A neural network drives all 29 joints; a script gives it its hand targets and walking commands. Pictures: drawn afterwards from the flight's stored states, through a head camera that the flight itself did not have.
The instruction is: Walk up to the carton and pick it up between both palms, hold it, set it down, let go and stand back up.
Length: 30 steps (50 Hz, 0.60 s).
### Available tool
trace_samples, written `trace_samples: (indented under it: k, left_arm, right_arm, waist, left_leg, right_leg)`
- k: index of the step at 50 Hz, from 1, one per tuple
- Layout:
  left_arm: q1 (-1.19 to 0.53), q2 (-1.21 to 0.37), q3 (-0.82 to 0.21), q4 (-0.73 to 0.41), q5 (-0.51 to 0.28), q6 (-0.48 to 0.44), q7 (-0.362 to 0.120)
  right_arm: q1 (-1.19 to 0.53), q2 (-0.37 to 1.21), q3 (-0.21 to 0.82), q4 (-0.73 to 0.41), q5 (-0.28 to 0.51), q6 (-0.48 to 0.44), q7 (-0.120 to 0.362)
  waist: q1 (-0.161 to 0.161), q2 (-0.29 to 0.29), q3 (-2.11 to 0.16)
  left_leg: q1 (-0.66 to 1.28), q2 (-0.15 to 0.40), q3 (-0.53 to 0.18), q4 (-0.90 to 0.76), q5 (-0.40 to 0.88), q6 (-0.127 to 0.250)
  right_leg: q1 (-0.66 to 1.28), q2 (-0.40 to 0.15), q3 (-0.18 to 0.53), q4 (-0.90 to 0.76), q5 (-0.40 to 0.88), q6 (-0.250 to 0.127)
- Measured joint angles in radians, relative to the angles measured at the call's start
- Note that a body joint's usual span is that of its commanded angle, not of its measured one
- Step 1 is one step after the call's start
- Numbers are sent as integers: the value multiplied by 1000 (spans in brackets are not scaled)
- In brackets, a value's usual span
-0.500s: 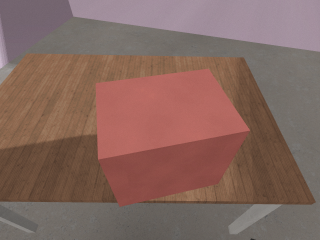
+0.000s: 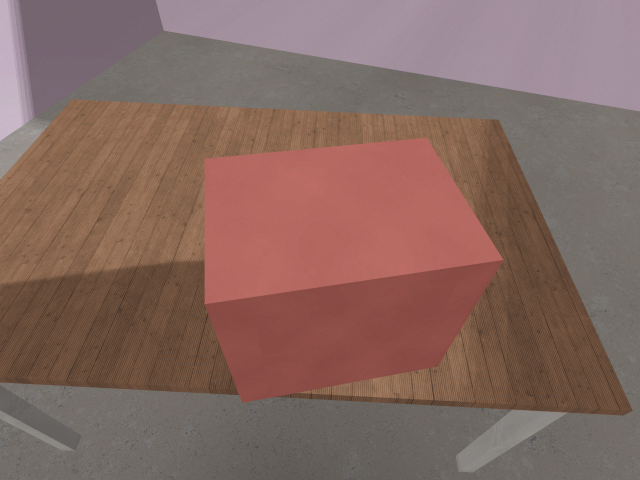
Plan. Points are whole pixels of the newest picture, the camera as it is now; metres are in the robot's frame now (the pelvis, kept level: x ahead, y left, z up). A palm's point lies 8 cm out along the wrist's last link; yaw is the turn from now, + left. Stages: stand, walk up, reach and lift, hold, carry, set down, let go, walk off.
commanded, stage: stand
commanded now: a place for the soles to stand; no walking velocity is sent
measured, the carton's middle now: (332, 272) +0.40 -0.01 +0.01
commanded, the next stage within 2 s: reach and lift in 0.30 s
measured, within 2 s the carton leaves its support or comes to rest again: neither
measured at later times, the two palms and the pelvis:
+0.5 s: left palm out of the picture +0.15 +0.26 -0.12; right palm out of the picture +0.14 -0.27 -0.13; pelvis -0.03 -0.01 -0.02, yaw -2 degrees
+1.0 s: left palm (156, 459) +0.18 +0.22 -0.08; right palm (558, 479) +0.15 -0.28 -0.06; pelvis +0.00 -0.02 +0.01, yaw -5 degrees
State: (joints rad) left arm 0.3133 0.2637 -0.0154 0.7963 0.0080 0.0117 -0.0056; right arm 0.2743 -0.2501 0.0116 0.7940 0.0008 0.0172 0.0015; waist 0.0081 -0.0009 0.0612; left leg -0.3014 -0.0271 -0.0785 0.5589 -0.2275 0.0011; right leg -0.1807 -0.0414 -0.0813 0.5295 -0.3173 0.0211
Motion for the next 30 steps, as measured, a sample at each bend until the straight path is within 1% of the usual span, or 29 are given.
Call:
trace_samples:
  k: [16, 17, 19, 21, 22, 24, 25, 26, 27, 29, 30]
  left_arm:
    - [-5, 8, 5, 8, -1, 3, 4]
    - [-16, 12, 7, 2, -16, 43, 5]
    - [-84, 25, 19, -17, -20, 174, 23]
    - [-166, 36, 48, -70, -12, 287, 27]
    - [-205, 41, 62, -110, -7, 328, 27]
    - [-263, 48, 87, -211, -1, 376, 29]
    - [-280, 46, 97, -260, 5, 382, 31]
    - [-288, 41, 105, -306, 9, 380, 33]
    - [-289, 34, 111, -346, 13, 373, 34]
    - [-266, 11, 117, -404, 16, 357, 33]
    - [-247, -3, 119, -420, 19, 347, 31]
  right_arm:
    - [14, -5, -10, 22, 1, -3, -7]
    - [-12, 3, -33, 59, -33, -25, 0]
    - [-116, 21, -96, 144, -91, -64, 18]
    - [-212, 32, -136, 163, -116, -76, 29]
    - [-251, 34, -141, 155, -115, -82, 34]
    - [-307, 36, -130, 125, -86, -98, 48]
    - [-324, 34, -115, 108, -66, -109, 55]
    - [-331, 30, -97, 90, -46, -122, 63]
    - [-326, 25, -79, 70, -26, -135, 68]
    - [-291, 13, -46, 41, 9, -158, 78]
    - [-264, 6, -35, 32, 19, -167, 83]
  waist:
    - [2, 7, -13]
    - [4, 5, -24]
    - [1, -5, -7]
    - [0, -15, 38]
    - [0, -19, 66]
    - [1, -28, 119]
    - [0, -30, 141]
    - [-4, -28, 157]
    - [-9, -29, 165]
    - [-16, -29, 151]
    - [-17, -30, 130]
  left_leg:
    - [3, -5, -29, 4, -2, -9]
    - [-20, 3, -13, 21, -9, -10]
    - [-79, 19, 26, 88, -31, -13]
    - [-120, 32, 52, 151, -63, -19]
    - [-132, 38, 59, 174, -60, -19]
    - [-136, 49, 69, 202, -64, -23]
    - [-125, 55, 73, 199, -69, -25]
    - [-108, 63, 74, 181, -34, -27]
    - [-89, 68, 76, 164, -31, -29]
    - [-44, 73, 79, 105, -29, -31]
    - [-21, 73, 82, 67, -21, -31]
  right_leg:
    - [16, -1, -28, 0, -11, -7]
    - [-13, -1, -22, 27, -29, -15]
    - [-87, -5, -8, 120, -56, -26]
    - [-144, -6, 8, 207, -82, -13]
    - [-160, -3, 12, 237, -92, -17]
    - [-165, 5, 22, 259, -97, -26]
    - [-158, 11, 25, 255, -94, -31]
    - [-143, 19, 27, 240, -82, -22]
    - [-121, 24, 27, 213, -72, -27]
    - [-76, 31, 31, 142, -34, -13]
    - [-55, 32, 33, 102, -21, -18]
